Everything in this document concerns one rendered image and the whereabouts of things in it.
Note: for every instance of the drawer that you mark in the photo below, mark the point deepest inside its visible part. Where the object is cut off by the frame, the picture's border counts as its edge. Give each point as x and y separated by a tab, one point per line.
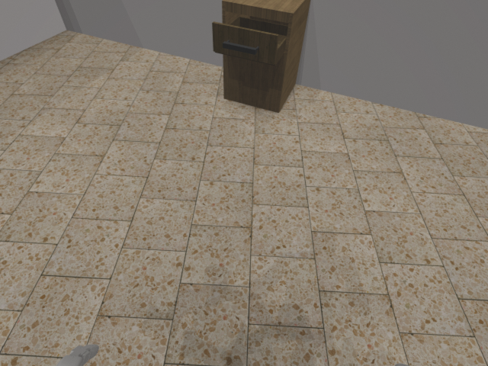
269	37

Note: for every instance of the cabinet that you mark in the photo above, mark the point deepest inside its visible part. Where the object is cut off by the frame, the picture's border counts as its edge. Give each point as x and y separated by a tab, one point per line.
257	84

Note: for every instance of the handle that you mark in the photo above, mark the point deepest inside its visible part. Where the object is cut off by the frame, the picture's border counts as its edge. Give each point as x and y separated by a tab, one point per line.
240	48

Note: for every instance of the robot left hand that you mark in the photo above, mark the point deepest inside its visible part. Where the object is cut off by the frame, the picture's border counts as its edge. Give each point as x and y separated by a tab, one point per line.
79	355

